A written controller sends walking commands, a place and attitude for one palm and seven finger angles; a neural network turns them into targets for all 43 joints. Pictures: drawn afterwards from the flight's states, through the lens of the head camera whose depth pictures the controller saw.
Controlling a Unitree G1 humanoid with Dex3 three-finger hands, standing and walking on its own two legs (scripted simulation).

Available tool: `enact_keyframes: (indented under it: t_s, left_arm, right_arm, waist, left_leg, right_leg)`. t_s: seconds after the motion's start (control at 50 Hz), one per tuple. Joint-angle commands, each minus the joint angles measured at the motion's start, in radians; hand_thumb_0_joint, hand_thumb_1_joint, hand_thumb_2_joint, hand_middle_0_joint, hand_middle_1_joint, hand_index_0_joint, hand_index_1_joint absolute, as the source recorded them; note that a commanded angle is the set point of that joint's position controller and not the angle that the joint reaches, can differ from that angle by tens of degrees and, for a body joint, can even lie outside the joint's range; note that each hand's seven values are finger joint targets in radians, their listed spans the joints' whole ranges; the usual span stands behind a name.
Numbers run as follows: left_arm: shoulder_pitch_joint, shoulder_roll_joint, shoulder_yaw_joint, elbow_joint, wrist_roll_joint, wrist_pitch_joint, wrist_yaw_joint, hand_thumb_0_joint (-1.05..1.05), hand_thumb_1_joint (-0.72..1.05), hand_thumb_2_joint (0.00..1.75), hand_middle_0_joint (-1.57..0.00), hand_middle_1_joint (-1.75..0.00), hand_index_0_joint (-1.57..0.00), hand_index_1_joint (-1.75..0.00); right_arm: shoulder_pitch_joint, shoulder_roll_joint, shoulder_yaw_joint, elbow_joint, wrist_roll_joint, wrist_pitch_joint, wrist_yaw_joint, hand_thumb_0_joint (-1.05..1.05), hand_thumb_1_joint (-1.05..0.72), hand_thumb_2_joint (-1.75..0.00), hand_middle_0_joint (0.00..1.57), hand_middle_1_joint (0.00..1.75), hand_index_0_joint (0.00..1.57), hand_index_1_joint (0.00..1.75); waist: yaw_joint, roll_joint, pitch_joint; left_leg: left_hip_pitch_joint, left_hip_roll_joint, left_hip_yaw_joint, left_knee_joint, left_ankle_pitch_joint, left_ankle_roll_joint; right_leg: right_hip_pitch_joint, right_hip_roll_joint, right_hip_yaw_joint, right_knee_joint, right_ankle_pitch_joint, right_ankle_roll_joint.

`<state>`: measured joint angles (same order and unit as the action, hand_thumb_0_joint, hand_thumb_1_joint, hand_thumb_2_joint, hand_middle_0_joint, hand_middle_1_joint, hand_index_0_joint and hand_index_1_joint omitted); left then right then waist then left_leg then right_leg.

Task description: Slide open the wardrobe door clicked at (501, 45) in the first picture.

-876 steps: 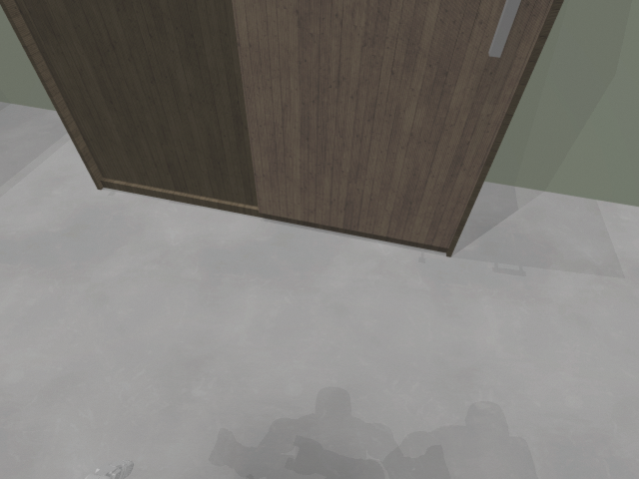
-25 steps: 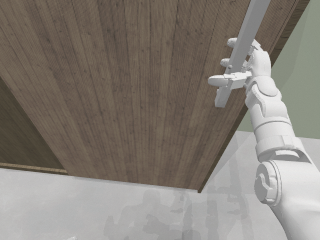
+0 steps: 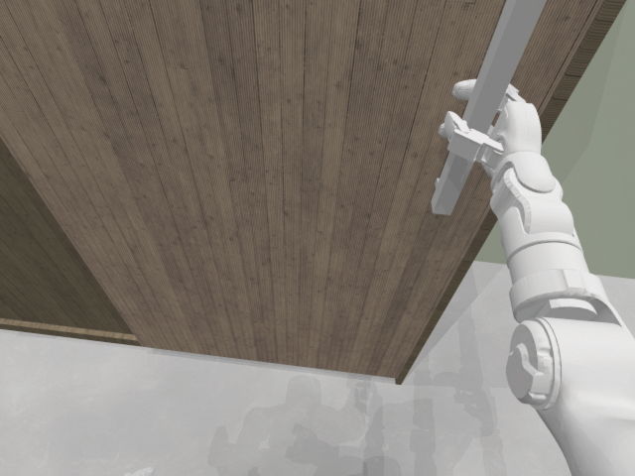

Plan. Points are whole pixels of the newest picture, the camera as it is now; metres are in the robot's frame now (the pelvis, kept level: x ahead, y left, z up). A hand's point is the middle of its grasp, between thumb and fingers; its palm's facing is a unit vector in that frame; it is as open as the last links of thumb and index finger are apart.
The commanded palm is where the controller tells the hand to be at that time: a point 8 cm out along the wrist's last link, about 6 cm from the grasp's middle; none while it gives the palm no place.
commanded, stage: grip the handle and tug to test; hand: right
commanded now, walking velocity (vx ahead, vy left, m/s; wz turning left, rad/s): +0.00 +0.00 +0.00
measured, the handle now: (472, 113) +0.52 -0.11 +0.22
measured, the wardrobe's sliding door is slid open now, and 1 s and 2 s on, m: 0.00 0.00 0.01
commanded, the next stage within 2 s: tug the door sideways, standing still in 0.76 s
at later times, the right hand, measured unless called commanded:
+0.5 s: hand (458, 134) +0.48 -0.09 +0.22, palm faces -0.02 +1.00 +0.02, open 5.7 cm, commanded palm +0.44 -0.16 +0.22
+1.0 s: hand (457, 135) +0.48 -0.09 +0.22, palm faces -0.01 +1.00 +0.02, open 5.8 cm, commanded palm +0.46 -0.12 +0.22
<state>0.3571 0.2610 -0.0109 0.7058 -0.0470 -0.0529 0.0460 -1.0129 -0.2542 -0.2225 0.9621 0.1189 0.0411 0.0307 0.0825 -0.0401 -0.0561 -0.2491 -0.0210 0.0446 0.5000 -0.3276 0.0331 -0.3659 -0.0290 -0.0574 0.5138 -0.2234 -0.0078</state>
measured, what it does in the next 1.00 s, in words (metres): shifts its weight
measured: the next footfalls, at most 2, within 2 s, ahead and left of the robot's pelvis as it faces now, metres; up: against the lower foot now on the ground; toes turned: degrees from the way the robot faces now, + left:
left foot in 1.56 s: +0.13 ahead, +0.12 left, +0.00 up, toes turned -1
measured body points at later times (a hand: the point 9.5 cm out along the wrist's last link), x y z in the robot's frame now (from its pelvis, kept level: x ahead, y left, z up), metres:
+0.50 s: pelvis +0.01 +0.01 +0.00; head +0.01 +0.03 +0.45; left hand +0.07 +0.27 -0.12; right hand +0.47 -0.14 +0.22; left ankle -0.05 +0.10 -0.74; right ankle +0.02 -0.12 -0.74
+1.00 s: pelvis +0.06 +0.01 +0.01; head +0.05 +0.04 +0.46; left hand +0.18 +0.27 -0.10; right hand +0.47 -0.14 +0.22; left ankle -0.05 +0.09 -0.73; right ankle +0.02 -0.12 -0.73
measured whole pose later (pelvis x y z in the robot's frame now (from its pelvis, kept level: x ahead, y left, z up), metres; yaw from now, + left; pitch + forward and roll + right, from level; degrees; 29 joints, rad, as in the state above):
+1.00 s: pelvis +0.06 +0.01 +0.01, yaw +3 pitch +3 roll -1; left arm 0.24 0.25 -0.01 0.61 -0.06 0.06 0.05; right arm -0.62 -0.20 -0.21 0.31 0.17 0.34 0.00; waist 0.03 -0.03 -0.08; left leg -0.11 -0.03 0.00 0.42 -0.34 0.04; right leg -0.22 -0.02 -0.04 0.46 -0.25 -0.01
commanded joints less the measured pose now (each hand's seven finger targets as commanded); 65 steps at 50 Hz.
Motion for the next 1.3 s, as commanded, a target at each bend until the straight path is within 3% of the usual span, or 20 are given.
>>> enact_keyframes:
  t_s: [0.0, 0.12, 0.18, 0.38, 0.5, 0.54, 0.58, 0.62, 0.7, 0.74, 0.76, 0.78, 0.84, 0.92, 0.96, 1.0, 1.12, 1.16, 1.26, 1.28]
  left_arm:
    - [0.008, 0.136, 0.048, -0.108, 0.003, -0.036, 0.016, 0.0, 0.9, 0.9, -0.2, -0.3, -0.2, -0.3]
    - [-0.015, 0.133, 0.044, -0.124, 0.0, -0.022, 0.02, 0.0, 0.9, 0.9, -0.2, -0.3, -0.2, -0.3]
    - [-0.014, 0.141, 0.043, -0.126, 0.0, -0.012, 0.026, 0.0, 0.9, 0.9, -0.2, -0.3, -0.2, -0.3]
    - [-0.041, 0.13, 0.047, -0.151, -0.002, -0.004, 0.024, 0.0, 0.9, 0.9, -0.2, -0.3, -0.2, -0.3]
    - [-0.071, 0.131, 0.045, -0.173, -0.005, 0.014, 0.025, 0.0, 0.9, 0.9, -0.2, -0.3, -0.2, -0.3]
    - [-0.082, 0.126, 0.046, -0.183, -0.005, 0.018, 0.022, 0.0, 0.9, 0.9, -0.2, -0.3, -0.2, -0.3]
    - [-0.095, 0.128, 0.044, -0.194, -0.006, 0.027, 0.022, 0.0, 0.9, 0.9, -0.2, -0.3, -0.2, -0.3]
    - [-0.108, 0.123, 0.043, -0.201, -0.008, 0.035, 0.021, 0.0, 0.9, 0.9, -0.2, -0.3, -0.2, -0.3]
    - [-0.148, 0.114, 0.043, -0.234, -0.006, 0.047, 0.011, 0.0, 0.9, 0.9, -0.2, -0.3, -0.2, -0.3]
    - [-0.168, 0.111, 0.04, -0.241, -0.007, 0.053, 0.009, 0.0, 0.9, 0.9, -0.2, -0.3, -0.2, -0.3]
    - [-0.166, 0.115, 0.042, -0.241, -0.005, 0.059, 0.011, 0.0, 0.9, 0.9, -0.2, -0.3, -0.2, -0.3]
    - [-0.179, 0.116, 0.041, -0.244, -0.007, 0.064, 0.013, 0.0, 0.9, 0.9, -0.2, -0.3, -0.2, -0.3]
    - [-0.203, 0.11, 0.034, -0.254, -0.006, 0.076, 0.017, 0.0, 0.9, 0.9, -0.2, -0.3, -0.2, -0.3]
    - [-0.217, 0.093, 0.038, -0.232, -0.006, 0.063, 0.014, 0.0, 0.9, 0.9, -0.2, -0.3, -0.2, -0.3]
    - [-0.204, 0.098, 0.041, -0.205, -0.002, 0.058, 0.018, 0.0, 0.9, 0.9, -0.2, -0.3, -0.2, -0.3]
    - [-0.189, 0.095, 0.042, -0.173, 0.002, 0.057, 0.023, 0.0, 0.9, 0.9, -0.2, -0.3, -0.2, -0.3]
    - [-0.18, 0.08, 0.041, -0.149, 0.018, 0.047, 0.019, 0.0, 0.9, 0.9, -0.2, -0.3, -0.2, -0.3]
    - [-0.178, 0.079, 0.043, -0.143, 0.02, 0.042, 0.017, 0.0, 0.9, 0.9, -0.2, -0.3, -0.2, -0.3]
    - [-0.185, 0.069, 0.037, -0.138, 0.021, 0.011, 0.002, 0.0, 0.9, 0.9, -0.2, -0.3, -0.2, -0.3]
    - [-0.209, 0.116, 0.047, -0.156, 0.01, 0.017, 0.01, 0.0, 0.9, 0.9, -0.2, -0.3, -0.2, -0.3]
  right_arm:
    - [-0.507, -0.266, -0.092, -0.256, 0.018, -0.068, -0.012, 0.0, -0.9, -0.9, 0.45, 1.4, 0.45, 1.4]
    - [-0.449, -0.262, -0.084, -0.285, 0.015, -0.052, -0.006, 0.0, -0.9, -0.9, 0.45, 1.4, 0.45, 1.4]
    - [-0.441, -0.328, -0.129, -0.267, 0.015, -0.044, -0.003, 0.0, -0.9, -0.9, 0.45, 1.4, 0.45, 1.4]
    - [-0.384, -0.265, -0.093, -0.368, 0.022, -0.033, 0.002, 0.0, -0.9, -0.9, 0.45, 1.4, 0.45, 1.4]
    - [-0.269, -0.295, -0.129, -0.439, 0.034, 0.015, 0.011, 0.0, -0.9, -0.9, 0.45, 1.4, 0.45, 1.4]
    - [-0.25, -0.25, -0.099, -0.496, 0.036, 0.032, 0.015, 0.0, -0.9, -0.9, 0.45, 1.4, 0.45, 1.4]
    - [-0.169, -0.288, -0.142, -0.517, 0.043, 0.053, 0.012, 0.0, -0.9, -0.9, 0.45, 1.4, 0.45, 1.4]
    - [-0.17, -0.245, -0.101, -0.578, 0.043, 0.074, 0.016, 0.0, -0.9, -0.9, 0.45, 1.4, 0.45, 1.4]
    - [-0.04, -0.23, -0.113, -0.743, 0.05, 0.106, 0.007, 0.0, -0.9, -0.9, 0.45, 1.4, 0.45, 1.4]
    - [0.01, -0.21, -0.1, -0.783, 0.056, 0.135, 0.008, 0.0, -0.9, -0.9, 0.45, 1.4, 0.45, 1.4]
    - [0.039, -0.218, -0.108, -0.78, 0.06, 0.146, 0.008, 0.0, -0.9, -0.9, 0.45, 1.4, 0.45, 1.4]
    - [0.045, -0.253, -0.138, -0.803, 0.061, 0.159, 0.009, 0.0, -0.9, -0.9, 0.45, 1.4, 0.45, 1.4]
    - [0.087, -0.251, -0.139, -0.857, 0.066, 0.197, 0.019, 0.0, -0.9, -0.9, 0.45, 1.4, 0.45, 1.4]
    - [-0.067, -0.073, 0.021, -0.922, 0.066, 0.233, -0.004, 0.0, -0.9, -0.9, 0.45, 1.4, 0.45, 1.4]
    - [-0.134, -0.028, 0.066, -0.896, 0.062, 0.248, -0.027, 0.0, -0.9, -0.9, 0.45, 1.4, 0.45, 1.4]
    - [-0.24, 0.004, 0.101, -0.85, 0.047, 0.258, -0.045, 0.0, -0.9, -0.9, 0.45, 1.4, 0.45, 1.4]
    - [-0.303, 0.116, 0.192, -0.82, 0.038, 0.238, -0.049, 0.0, -0.9, -0.9, 0.45, 1.4, 0.45, 1.4]
    - [-0.31, 0.145, 0.221, -0.786, 0.041, 0.218, -0.044, 0.0, -0.9, -0.9, 0.45, 1.4, 0.45, 1.4]
    - [-0.428, 0.215, 0.301, -0.79, 0.045, 0.156, -0.035, 0.0, -0.9, -0.9, 0.45, 1.4, 0.45, 1.4]
    - [-0.43, -0.037, 0.207, -0.829, -0.016, 0.032, -0.059, 0.0, -0.9, -0.9, 0.45, 1.4, 0.45, 1.4]
  waist:
    - [-0.025, 0.089, -0.357]
    - [-0.029, 0.109, -0.323]
    - [-0.035, 0.132, -0.31]
    - [-0.046, 0.091, -0.356]
    - [-0.076, 0.107, -0.355]
    - [-0.075, 0.093, -0.363]
    - [-0.093, 0.111, -0.364]
    - [-0.086, 0.102, -0.364]
    - [-0.118, 0.078, -0.418]
    - [-0.119, 0.078, -0.392]
    - [-0.118, 0.122, -0.38]
    - [-0.12, 0.12, -0.374]
    - [-0.124, 0.112, -0.355]
    - [-0.079, 0.038, -0.336]
    - [-0.051, 0.081, -0.322]
    - [-0.024, 0.045, -0.307]
    - [-0.015, 0.04, -0.379]
    - [-0.007, 0.098, -0.366]
    - [0.004, 0.058, -0.37]
    - [-0.031, 0.03, -0.3]
  left_leg:
    - [0.033, -0.008, -0.027, -0.061, 0.478, -0.019]
    - [0.067, -0.004, -0.031, -0.07, 0.526, -0.024]
    - [0.086, 0.003, -0.04, -0.075, 0.523, -0.031]
    - [0.111, 0.001, -0.036, -0.069, 0.583, -0.027]
    - [0.17, 0.007, -0.037, -0.067, 0.662, -0.031]
    - [0.171, 0.004, -0.03, -0.064, 0.685, -0.029]
    - [0.205, 0.011, -0.033, -0.06, 0.739, -0.035]
    - [0.205, 0.01, -0.028, -0.057, 0.758, -0.034]
    - [0.262, 0.015, -0.024, -0.039, 0.853, -0.032]
    - [0.255, 0.014, -0.023, -0.047, 0.857, -0.034]
    - [0.268, 0.015, -0.019, -0.05, 0.861, -0.036]
    - [0.268, 0.016, -0.024, -0.051, 0.869, -0.038]
    - [0.276, 0.021, -0.026, -0.049, 0.894, -0.04]
    - [0.181, 0.01, -0.018, -0.051, 0.841, -0.036]
    - [0.144, 0.003, -0.015, -0.06, 0.81, -0.038]
    - [0.094, 0.0, -0.014, -0.058, 0.769, -0.032]
    - [0.089, 0.008, -0.004, -0.02, 0.844, -0.039]
    - [0.075, 0.004, 0.001, -0.025, 0.805, -0.037]
    - [0.016, -0.006, 0.003, -0.033, 0.68, -0.02]
    - [-0.073, 0.022, -0.027, 0.014, 0.625, -0.102]
  right_leg:
    - [0.261, 0.033, 0.039, -0.004, 0.29, -0.049]
    - [0.241, 0.036, 0.024, -0.015, 0.294, -0.053]
    - [0.212, 0.036, 0.021, -0.026, 0.263, -0.055]
    - [0.265, 0.038, 0.016, -0.023, 0.329, -0.055]
    - [0.256, 0.04, 0.007, -0.033, 0.357, -0.054]
    - [0.28, 0.04, 0.006, -0.03, 0.394, -0.054]
    - [0.27, 0.041, 0.002, -0.033, 0.411, -0.055]
    - [0.286, 0.041, 0.003, -0.033, 0.435, -0.053]
    - [0.329, 0.039, 0.003, -0.029, 0.544, -0.052]
    - [0.333, 0.038, 0.004, -0.031, 0.541, -0.05]
    - [0.32, 0.038, 0.003, -0.031, 0.529, -0.051]
    - [0.313, 0.037, 0.002, -0.038, 0.514, -0.051]
    - [0.304, 0.042, 0.005, -0.038, 0.511, -0.048]
    - [0.37, 0.04, 0.017, -0.005, 0.564, -0.051]
    - [0.384, 0.039, 0.022, 0.006, 0.556, -0.053]
    - [0.396, 0.04, 0.037, 0.011, 0.553, -0.052]
    - [0.432, 0.056, 0.053, 0.046, 0.628, -0.055]
    - [0.432, 0.052, 0.064, 0.045, 0.613, -0.058]
    - [0.476, 0.046, 0.09, 0.042, 0.584, -0.054]
    - [0.461, -0.022, 0.122, 0.095, 0.629, -0.097]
